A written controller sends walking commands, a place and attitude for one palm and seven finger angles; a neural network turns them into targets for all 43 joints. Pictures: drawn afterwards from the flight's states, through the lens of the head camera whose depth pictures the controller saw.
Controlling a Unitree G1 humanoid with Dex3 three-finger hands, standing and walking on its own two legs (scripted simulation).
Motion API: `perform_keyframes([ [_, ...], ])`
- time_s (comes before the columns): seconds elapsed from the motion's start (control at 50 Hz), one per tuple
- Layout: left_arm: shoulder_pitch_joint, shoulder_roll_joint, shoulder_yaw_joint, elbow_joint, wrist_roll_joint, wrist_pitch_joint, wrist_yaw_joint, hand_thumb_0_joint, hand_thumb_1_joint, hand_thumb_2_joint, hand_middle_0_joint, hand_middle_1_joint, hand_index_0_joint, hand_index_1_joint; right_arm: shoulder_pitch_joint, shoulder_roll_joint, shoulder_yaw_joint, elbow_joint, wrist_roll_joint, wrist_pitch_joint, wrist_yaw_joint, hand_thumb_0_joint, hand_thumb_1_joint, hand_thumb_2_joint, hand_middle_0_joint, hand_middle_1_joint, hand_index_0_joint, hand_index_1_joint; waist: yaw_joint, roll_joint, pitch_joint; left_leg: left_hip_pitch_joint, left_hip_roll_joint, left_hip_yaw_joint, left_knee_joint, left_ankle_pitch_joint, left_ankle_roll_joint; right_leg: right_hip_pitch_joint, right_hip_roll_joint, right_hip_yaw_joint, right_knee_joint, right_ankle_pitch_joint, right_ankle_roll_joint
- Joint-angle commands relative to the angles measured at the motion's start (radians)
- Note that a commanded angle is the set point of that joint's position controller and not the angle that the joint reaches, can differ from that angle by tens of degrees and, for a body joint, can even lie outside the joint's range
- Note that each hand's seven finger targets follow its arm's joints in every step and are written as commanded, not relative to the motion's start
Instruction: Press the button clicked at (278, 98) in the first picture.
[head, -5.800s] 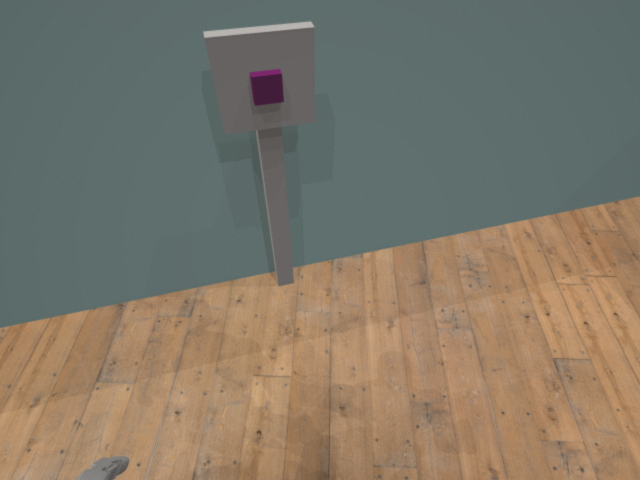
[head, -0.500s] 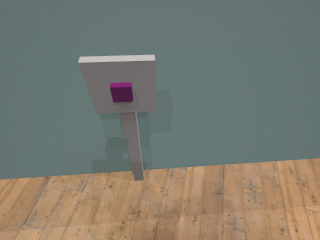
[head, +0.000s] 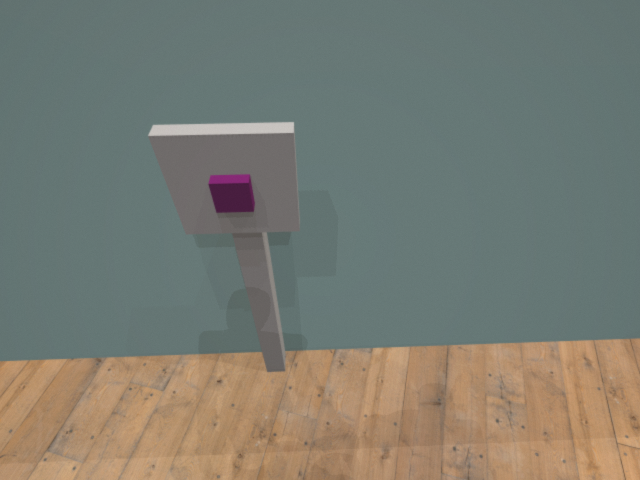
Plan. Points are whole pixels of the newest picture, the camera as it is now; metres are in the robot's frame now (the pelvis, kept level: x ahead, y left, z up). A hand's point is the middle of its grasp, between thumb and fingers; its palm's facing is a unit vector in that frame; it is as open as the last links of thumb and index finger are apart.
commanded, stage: come to a stop and stand still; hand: left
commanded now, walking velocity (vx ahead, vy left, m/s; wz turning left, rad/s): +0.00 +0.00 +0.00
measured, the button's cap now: (233, 192) +0.54 +0.19 +0.05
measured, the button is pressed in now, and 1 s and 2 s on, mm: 0 0 0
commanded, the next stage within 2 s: look again from close up in 0.02 s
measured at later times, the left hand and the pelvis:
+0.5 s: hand out of the picture +0.01 +0.23 -0.18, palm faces +0.02 -0.97 -0.23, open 7.4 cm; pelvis +0.00 +0.05 -0.01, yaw -1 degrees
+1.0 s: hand out of the picture +0.00 +0.19 -0.18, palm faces +0.02 -0.98 -0.18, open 7.4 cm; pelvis +0.02 +0.03 -0.01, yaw +1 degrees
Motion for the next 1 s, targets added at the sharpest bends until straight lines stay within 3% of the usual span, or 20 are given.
perform_keyframes([
  [0.0,0.071,0.121,0.017,-0.022,-0.003,-0.019,0.012,0.000,0.900,0.900,-0.200,-0.300,-0.200,-0.300,0.069,-0.054,-0.004,-0.018,0.002,-0.010,-0.004,0.000,-0.900,-0.900,0.200,0.300,0.200,0.300,-0.015,-0.025,0.053,0.044,0.022,-0.021,-0.014,0.109,0.047,-0.106,-0.159,0.145,-0.131,0.213,0.041],
  [0.08,0.085,0.118,0.015,-0.016,-0.003,-0.020,0.012,0.000,0.900,0.900,-0.200,-0.300,-0.200,-0.300,0.059,-0.062,-0.003,-0.020,0.002,-0.012,-0.007,0.000,-0.900,-0.900,0.200,0.300,0.200,0.300,-0.010,-0.026,0.050,0.050,0.024,-0.021,-0.010,0.119,0.046,-0.096,-0.158,0.138,-0.120,0.258,0.043],
  [0.1,0.177,0.156,0.024,0.003,0.018,-0.056,0.051,0.000,0.900,0.900,-0.200,-0.300,-0.200,-0.300,-0.070,-0.080,-0.002,-0.110,0.008,-0.036,0.006,0.000,-0.900,-0.900,0.200,0.300,0.200,0.300,0.050,-0.109,0.076,-0.132,-0.002,0.035,0.278,-0.036,0.022,-0.058,-0.256,0.261,-0.081,0.939,0.150],
  [0.12,0.150,0.187,0.027,-0.042,0.020,-0.066,0.048,0.000,0.900,0.900,-0.200,-0.300,-0.200,-0.300,0.011,-0.044,-0.003,-0.148,0.005,-0.022,0.009,0.000,-0.900,-0.900,0.200,0.300,0.200,0.300,-0.023,-0.082,-0.013,-0.170,-0.035,-0.056,0.332,-0.154,0.058,0.025,-0.289,0.228,-0.015,1.037,0.117],
  [0.14,0.121,0.173,0.025,-0.060,0.022,-0.063,0.043,0.000,0.900,0.900,-0.200,-0.300,-0.200,-0.300,0.022,-0.038,-0.005,-0.153,0.011,-0.027,0.012,0.000,-0.900,-0.900,0.200,0.300,0.200,0.300,-0.024,-0.048,-0.058,-0.168,-0.018,-0.042,0.319,-0.171,0.067,0.038,-0.265,0.176,0.016,0.904,0.015],
  [0.16,0.100,0.171,0.023,-0.083,0.021,-0.065,0.037,0.000,0.900,0.900,-0.200,-0.300,-0.200,-0.300,0.036,-0.030,-0.002,-0.161,0.013,-0.032,0.015,0.000,-0.900,-0.900,0.200,0.300,0.200,0.300,-0.027,-0.057,-0.093,-0.148,-0.034,-0.024,0.257,-0.159,0.063,0.056,-0.247,0.166,0.030,0.823,-0.037],
  [0.18,0.071,0.169,0.025,-0.097,0.016,-0.062,0.033,0.000,0.900,0.900,-0.200,-0.300,-0.200,-0.300,0.052,-0.028,0.000,-0.157,0.009,-0.033,0.017,0.000,-0.900,-0.900,0.200,0.300,0.200,0.300,-0.028,-0.024,-0.107,-0.093,-0.047,-0.003,0.200,-0.105,0.063,0.037,-0.232,0.141,0.041,0.735,-0.046],
  [0.2,0.062,0.164,0.023,-0.104,0.011,-0.058,0.032,0.000,0.900,0.900,-0.200,-0.300,-0.200,-0.300,0.082,-0.031,0.003,-0.153,0.007,-0.035,0.016,0.000,-0.900,-0.900,0.200,0.300,0.200,0.300,-0.040,-0.051,-0.103,-0.040,-0.042,-0.014,0.121,-0.035,0.065,-0.011,-0.212,0.141,0.052,0.585,-0.038],
  [0.24,0.060,0.125,0.011,-0.109,0.004,-0.040,0.026,0.000,0.900,0.900,-0.200,-0.300,-0.200,-0.300,0.094,-0.079,0.001,-0.153,0.002,-0.039,0.012,0.000,-0.900,-0.900,0.200,0.300,0.200,0.300,-0.027,-0.021,-0.022,-0.019,0.023,-0.075,0.066,0.105,0.090,-0.124,-0.147,0.118,0.045,0.261,0.001],
  [0.26,0.065,0.113,0.008,-0.109,0.005,-0.034,0.025,0.000,0.900,0.900,-0.200,-0.300,-0.200,-0.300,0.093,-0.092,0.002,-0.150,-0.002,-0.039,0.008,0.000,-0.900,-0.900,0.200,0.300,0.200,0.300,-0.020,0.013,0.015,-0.041,0.038,-0.090,0.067,0.127,0.099,-0.139,-0.125,0.117,0.036,0.172,0.007],
  [0.28,0.061,0.117,0.008,-0.104,0.007,-0.024,0.024,0.000,0.900,0.900,-0.200,-0.300,-0.200,-0.300,0.089,-0.092,0.004,-0.147,-0.004,-0.042,0.009,0.000,-0.900,-0.900,0.200,0.300,0.200,0.300,-0.010,0.103,0.030,-0.068,0.043,-0.121,0.043,0.164,0.111,-0.128,-0.113,0.098,0.051,0.096,0.012],
  [0.32,0.062,0.128,0.005,-0.100,0.006,-0.015,0.018,0.000,0.900,0.900,-0.200,-0.300,-0.200,-0.300,0.065,-0.103,0.008,-0.157,-0.003,-0.039,0.008,0.000,-0.900,-0.900,0.200,0.300,0.200,0.300,0.002,0.058,0.057,-0.103,0.042,-0.137,0.005,0.078,0.120,-0.121,-0.101,0.089,0.039,0.015,0.021],
  [0.36,0.047,0.131,0.002,-0.104,0.007,-0.012,0.013,0.000,0.900,0.900,-0.200,-0.300,-0.200,-0.300,0.061,-0.113,0.010,-0.162,-0.003,-0.037,0.009,0.000,-0.900,-0.900,0.200,0.300,0.200,0.300,0.001,-0.004,0.080,-0.117,0.031,-0.143,-0.027,0.001,0.120,-0.130,-0.104,0.097,0.028,-0.004,0.022],
  [0.52,0.020,0.163,0.000,-0.111,0.005,-0.005,0.005,0.000,0.900,0.900,-0.200,-0.300,-0.200,-0.300,0.066,-0.137,0.016,-0.142,-0.005,-0.041,0.012,0.000,-0.900,-0.900,0.200,0.300,0.200,0.300,0.007,0.002,0.065,-0.113,0.030,-0.156,-0.086,-0.052,0.125,-0.105,-0.112,0.089,0.033,0.000,0.029],
  [0.64,0.021,0.171,0.001,-0.097,0.002,-0.013,0.005,0.000,0.900,0.900,-0.200,-0.300,-0.200,-0.300,0.073,-0.130,0.020,-0.114,-0.002,-0.049,0.011,0.000,-0.900,-0.900,0.200,0.300,0.200,0.300,0.007,-0.007,-0.002,-0.039,0.020,-0.122,-0.041,0.105,0.121,-0.081,-0.133,0.100,0.027,0.083,0.031],
  [0.74,0.026,0.165,0.001,-0.078,0.003,-0.011,0.006,0.000,0.900,0.900,-0.200,-0.300,-0.200,-0.300,0.081,-0.119,0.021,-0.088,-0.001,-0.046,0.009,0.000,-0.900,-0.900,0.200,0.300,0.200,0.300,0.000,-0.015,0.004,-0.021,0.021,-0.112,-0.030,0.109,0.118,-0.083,-0.131,0.094,0.035,0.077,0.032],
  [0.82,0.035,0.146,0.003,-0.074,0.014,-0.002,-0.001,0.000,0.900,0.900,-0.200,-0.300,-0.200,-0.300,0.084,-0.132,0.006,-0.081,-0.006,-0.034,0.009,0.000,-0.900,-0.900,0.200,0.300,0.200,0.300,-0.008,0.014,0.060,-0.060,0.064,-0.191,-0.077,-0.093,0.153,-0.151,-0.101,0.035,0.093,-0.075,0.032],
  [0.9,0.052,0.138,0.012,-0.087,0.022,-0.001,-0.008,0.000,0.900,0.900,-0.200,-0.300,-0.200,-0.300,0.100,-0.150,-0.012,-0.090,-0.009,-0.031,0.000,0.000,-0.900,-0.900,0.200,0.300,0.200,0.300,-0.010,0.057,0.057,-0.047,0.108,-0.258,-0.059,-0.048,0.196,-0.206,-0.088,0.010,0.145,-0.088,0.029],
  [0.94,0.078,0.137,0.017,-0.086,0.021,-0.004,-0.011,0.000,0.900,0.900,-0.200,-0.300,-0.200,-0.300,0.096,-0.145,-0.017,-0.097,-0.010,-0.032,-0.003,0.000,-0.900,-0.900,0.200,0.300,0.200,0.300,-0.003,0.045,0.030,-0.071,0.098,-0.239,-0.006,0.027,0.195,-0.163,-0.096,0.023,0.123,-0.054,0.023],
  [0.98,0.119,0.147,0.026,-0.079,0.021,-0.007,-0.011,0.000,0.900,0.900,-0.200,-0.300,-0.200,-0.300,0.075,-0.126,-0.016,-0.110,-0.010,-0.033,-0.003,0.000,-0.900,-0.900,0.200,0.300,0.200,0.300,0.013,-0.040,0.022,-0.168,0.044,-0.150,0.096,0.054,0.165,-0.054,-0.130,0.065,0.069,0.028,0.007],
])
